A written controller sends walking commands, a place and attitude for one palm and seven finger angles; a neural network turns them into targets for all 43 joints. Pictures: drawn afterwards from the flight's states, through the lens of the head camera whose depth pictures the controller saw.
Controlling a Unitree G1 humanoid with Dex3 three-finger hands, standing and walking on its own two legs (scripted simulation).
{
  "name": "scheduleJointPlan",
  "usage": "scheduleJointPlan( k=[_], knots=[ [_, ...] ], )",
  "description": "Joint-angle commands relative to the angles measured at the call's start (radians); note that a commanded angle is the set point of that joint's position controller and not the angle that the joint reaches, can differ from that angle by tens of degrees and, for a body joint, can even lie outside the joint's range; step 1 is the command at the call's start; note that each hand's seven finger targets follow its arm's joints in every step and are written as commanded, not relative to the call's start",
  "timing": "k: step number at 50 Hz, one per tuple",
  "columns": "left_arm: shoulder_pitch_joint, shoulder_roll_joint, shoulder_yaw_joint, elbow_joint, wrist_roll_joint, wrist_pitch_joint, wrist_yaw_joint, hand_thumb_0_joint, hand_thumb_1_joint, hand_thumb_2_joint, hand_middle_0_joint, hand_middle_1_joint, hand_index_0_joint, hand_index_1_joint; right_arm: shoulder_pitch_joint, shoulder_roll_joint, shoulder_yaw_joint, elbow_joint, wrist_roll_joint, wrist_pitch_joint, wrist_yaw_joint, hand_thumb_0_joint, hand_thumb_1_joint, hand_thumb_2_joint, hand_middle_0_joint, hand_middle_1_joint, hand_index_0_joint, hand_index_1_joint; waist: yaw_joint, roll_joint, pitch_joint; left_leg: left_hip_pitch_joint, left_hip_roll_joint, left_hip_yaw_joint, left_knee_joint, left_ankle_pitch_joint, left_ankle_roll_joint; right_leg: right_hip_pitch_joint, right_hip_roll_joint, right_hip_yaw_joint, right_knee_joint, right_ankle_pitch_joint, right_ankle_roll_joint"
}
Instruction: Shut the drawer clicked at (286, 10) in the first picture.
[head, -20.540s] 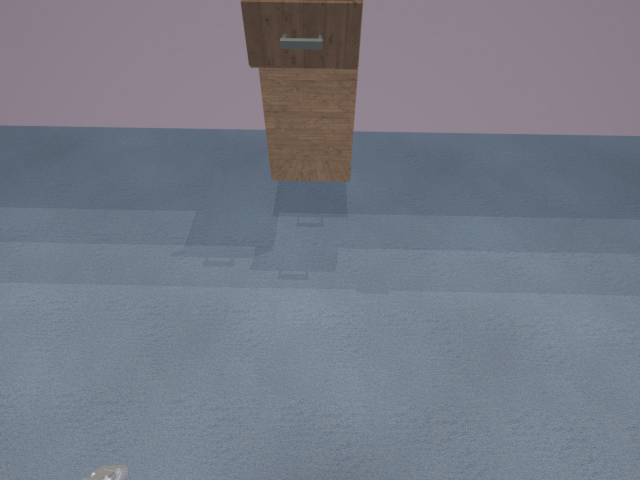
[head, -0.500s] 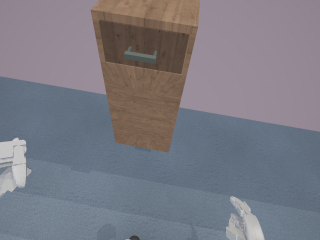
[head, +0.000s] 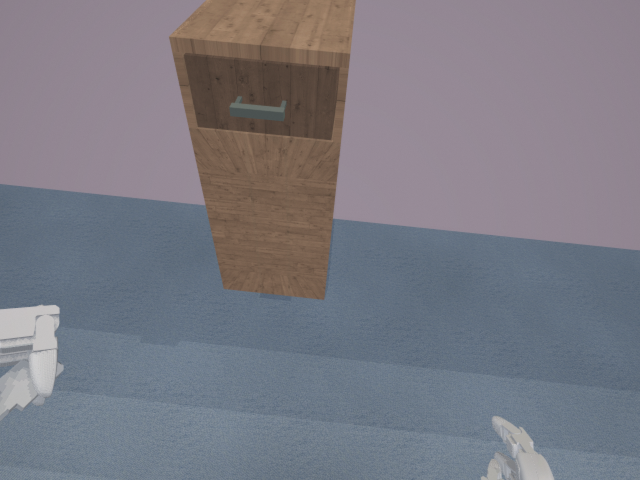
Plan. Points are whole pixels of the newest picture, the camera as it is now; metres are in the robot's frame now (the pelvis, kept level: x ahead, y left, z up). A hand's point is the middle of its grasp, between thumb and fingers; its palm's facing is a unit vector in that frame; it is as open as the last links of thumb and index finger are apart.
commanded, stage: stop stepping back and stand still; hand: left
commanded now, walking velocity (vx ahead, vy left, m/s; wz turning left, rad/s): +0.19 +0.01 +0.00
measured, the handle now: (259, 107) +0.88 +0.18 +0.03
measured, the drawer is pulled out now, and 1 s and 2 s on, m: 0.00 0.00 0.00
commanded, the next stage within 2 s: let the arm hang, fingers relaxed in 1.02 s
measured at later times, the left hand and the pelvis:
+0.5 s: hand out of the picture +0.13 +0.27 +0.16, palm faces +0.45 -0.80 -0.39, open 3.2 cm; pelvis -0.04 +0.02 -0.01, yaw +3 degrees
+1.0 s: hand out of the picture +0.15 +0.28 +0.16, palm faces +0.38 -0.80 -0.45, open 3.2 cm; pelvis -0.02 +0.03 +0.00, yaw +3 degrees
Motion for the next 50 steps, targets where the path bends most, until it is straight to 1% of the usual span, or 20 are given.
scheduleJointPlan(
  k=[1,3,5,7,8,11,12,14,15,17,18,19,21,23,24,26,29,34,40,50],
  knots=[
    [-0.174,0.092,0.076,-0.078,0.0,-0.034,0.052,0.0,0.9,0.9,-1.4,-1.6,-1.4,-1.6,-0.099,-0.101,-0.03,-0.097,-0.005,-0.056,-0.02,0.0,-0.9,-0.9,0.2,0.3,0.2,0.3,-0.018,-0.089,0.01,0.194,0.046,-0.011,0.072,-0.081,0.015,-0.272,-0.251,0.168,-0.238,-0.382,-0.071],
    [-0.264,0.065,0.029,-0.06,0.014,-0.03,0.053,0.0,0.9,0.9,-1.4,-1.6,-1.4,-1.6,-0.125,-0.117,-0.028,-0.101,-0.006,-0.066,-0.037,0.0,-0.9,-0.9,0.2,0.3,0.2,0.3,-0.014,-0.012,0.073,0.184,0.062,-0.038,-0.11,-0.187,0.039,-0.284,-0.158,0.077,-0.146,-0.441,-0.024],
    [-0.273,0.07,0.031,-0.067,0.019,-0.036,0.052,0.0,0.9,0.9,-1.4,-1.6,-1.4,-1.6,-0.127,-0.129,-0.023,-0.11,-0.004,-0.081,-0.041,0.0,-0.9,-0.9,0.2,0.3,0.2,0.3,-0.002,0.109,0.072,0.071,0.135,-0.191,-0.286,-0.344,0.082,-0.148,-0.057,0.023,-0.002,-0.288,0.013],
    [-0.255,0.08,0.05,-0.11,0.034,-0.032,0.046,0.0,0.9,0.9,-1.4,-1.6,-1.4,-1.6,-0.142,-0.117,-0.011,-0.114,-0.007,-0.083,-0.035,0.0,-0.9,-0.9,0.2,0.3,0.2,0.3,0.003,0.291,0.053,-0.082,0.203,-0.35,-0.525,-0.643,0.098,-0.002,0.028,-0.037,0.255,-0.225,0.029],
    [-0.263,0.106,0.062,-0.14,0.039,-0.033,0.039,0.0,0.9,0.9,-1.4,-1.6,-1.4,-1.6,-0.155,-0.106,-0.013,-0.125,-0.011,-0.084,-0.031,0.0,-0.9,-0.9,0.2,0.3,0.2,0.3,0.011,0.298,0.05,-0.125,0.227,-0.377,-0.546,-0.655,0.116,0.03,0.029,-0.033,0.321,-0.189,0.025],
    [-0.142,0.107,0.065,-0.157,0.036,-0.031,0.034,0.0,0.9,0.9,-1.4,-1.6,-1.4,-1.6,-0.154,-0.087,-0.007,-0.129,-0.019,-0.085,-0.004,0.0,-0.9,-0.9,0.2,0.3,0.2,0.3,0.031,0.149,0.018,-0.131,0.158,-0.218,-0.402,-0.434,0.085,0.178,0.011,-0.031,0.035,-0.191,0.002],
    [-0.108,0.11,0.072,-0.155,0.035,-0.032,0.031,0.0,0.9,0.9,-1.4,-1.6,-1.4,-1.6,-0.147,-0.083,-0.01,-0.128,-0.024,-0.076,-0.001,0.0,-0.9,-0.9,0.2,0.3,0.2,0.3,0.029,0.078,0.015,-0.126,0.096,-0.14,-0.272,-0.341,0.053,0.183,-0.027,0.04,-0.101,-0.21,-0.022],
    [-0.127,0.133,0.098,-0.17,0.014,-0.033,0.029,0.0,0.9,0.9,-1.4,-1.6,-1.4,-1.6,-0.136,-0.079,-0.025,-0.12,-0.025,-0.045,0.005,0.0,-0.9,-0.9,0.2,0.3,0.2,0.3,0.017,-0.157,0.002,-0.104,-0.012,0.027,0.225,-0.139,-0.001,0.003,-0.302,0.426,-0.33,-0.452,-0.158],
    [-0.18,0.133,0.106,-0.179,0.008,-0.034,0.035,0.0,0.9,0.9,-1.4,-1.6,-1.4,-1.6,-0.118,-0.08,-0.029,-0.105,-0.02,-0.048,0.005,0.0,-0.9,-0.9,0.2,0.3,0.2,0.3,0.012,-0.174,0.017,-0.123,-0.002,0.021,0.372,-0.109,-0.003,-0.041,-0.346,0.465,-0.34,-0.407,-0.19],
    [-0.158,0.103,0.099,-0.085,0.002,-0.032,0.04,0.0,0.9,0.9,-1.4,-1.6,-1.4,-1.6,-0.083,-0.065,-0.014,-0.089,-0.019,-0.055,0.003,0.0,-0.9,-0.9,0.2,0.3,0.2,0.3,-0.012,-0.078,0.004,-0.035,0.051,0.007,0.289,-0.119,0.006,-0.113,-0.308,0.301,-0.275,-0.331,-0.16],
    [-0.169,0.084,0.076,-0.064,0.003,-0.024,0.037,0.0,0.9,0.9,-1.4,-1.6,-1.4,-1.6,-0.1,-0.06,-0.012,-0.096,-0.014,-0.054,-0.002,0.0,-0.9,-0.9,0.2,0.3,0.2,0.3,-0.011,-0.101,0.016,0.051,0.057,0.023,0.179,-0.119,0.012,-0.177,-0.278,0.248,-0.261,-0.384,-0.129],
    [-0.178,0.088,0.071,-0.061,0.007,-0.023,0.04,0.0,0.9,0.9,-1.4,-1.6,-1.4,-1.6,-0.116,-0.065,-0.009,-0.1,-0.01,-0.056,-0.012,0.0,-0.9,-0.9,0.2,0.3,0.2,0.3,-0.005,-0.115,0.032,0.143,0.054,0.052,0.084,-0.098,0.019,-0.237,-0.255,0.211,-0.246,-0.418,-0.111],
    [-0.2,0.081,0.059,-0.068,0.011,-0.028,0.045,0.0,0.9,0.9,-1.4,-1.6,-1.4,-1.6,-0.117,-0.079,-0.007,-0.093,-0.01,-0.069,-0.025,0.0,-0.9,-0.9,0.2,0.3,0.2,0.3,-0.002,-0.025,0.047,0.246,0.05,0.058,-0.114,-0.121,0.04,-0.245,-0.186,0.15,-0.164,-0.374,-0.068],
    [-0.227,0.071,0.046,-0.124,0.011,-0.044,0.044,0.0,0.9,0.9,-1.4,-1.6,-1.4,-1.6,-0.126,-0.108,-0.014,-0.116,-0.009,-0.085,-0.03,0.0,-0.9,-0.9,0.2,0.3,0.2,0.3,0.003,0.145,0.038,0.227,0.18,-0.161,-0.28,-0.146,0.093,-0.184,-0.063,0.055,0.044,-0.154,0.003],
    [-0.214,0.098,0.072,-0.13,0.012,-0.052,0.042,0.0,0.9,0.9,-1.4,-1.6,-1.4,-1.6,-0.126,-0.105,-0.01,-0.111,-0.003,-0.091,-0.024,0.0,-0.9,-0.9,0.2,0.3,0.2,0.3,0.011,0.167,0.006,0.157,0.239,-0.253,-0.348,-0.251,0.113,-0.119,-0.036,0.018,0.108,-0.128,0.033],
    [-0.228,0.094,0.077,-0.153,0.033,-0.05,0.036,0.0,0.9,0.9,-1.4,-1.6,-1.4,-1.6,-0.143,-0.089,-0.002,-0.11,-0.007,-0.095,-0.017,0.0,-0.9,-0.9,0.2,0.3,0.2,0.3,0.016,0.199,0.044,-0.005,0.256,-0.279,-0.445,-0.407,0.126,-0.004,-0.03,0.016,0.181,-0.114,0.037],
    [-0.191,0.104,0.084,-0.175,0.037,-0.061,0.036,0.0,0.9,0.9,-1.4,-1.6,-1.4,-1.6,-0.142,-0.087,-0.002,-0.11,-0.009,-0.113,-0.007,0.0,-0.9,-0.9,0.2,0.3,0.2,0.3,0.025,0.116,0.009,0.038,0.188,-0.155,-0.337,-0.183,0.09,0.081,-0.047,0.023,0.012,-0.004,0.033],
    [-0.115,0.088,0.081,-0.117,0.013,-0.063,0.029,0.0,0.9,0.9,-1.4,-1.6,-1.4,-1.6,-0.132,-0.088,-0.018,-0.105,-0.008,-0.097,0.011,0.0,-0.9,-0.9,0.2,0.3,0.2,0.3,0.011,-0.007,-0.015,0.134,0.064,-0.017,-0.147,-0.043,0.028,-0.006,-0.122,0.179,-0.185,-0.051,-0.014],
    [-0.112,0.091,0.086,-0.094,0.004,-0.055,0.03,0.0,0.9,0.9,-1.4,-1.6,-1.4,-1.6,-0.142,-0.087,-0.013,-0.11,-0.006,-0.08,-0.004,0.0,-0.9,-0.9,0.2,0.3,0.2,0.3,0.017,0.056,-0.063,0.214,0.098,-0.041,-0.231,0.139,0.032,0.047,-0.068,0.077,-0.102,0.148,0.015],
    [-0.083,0.091,0.08,-0.107,-0.003,-0.048,0.025,0.0,0.9,0.9,-1.4,-1.6,-1.4,-1.6,-0.155,-0.09,-0.017,-0.132,0.0,-0.058,-0.005,0.0,-0.9,-0.9,0.2,0.3,0.2,0.3,0.02,0.054,-0.075,0.222,0.084,-0.025,-0.221,0.213,0.024,0.089,-0.078,0.074,-0.119,0.243,0.017]
  ],
)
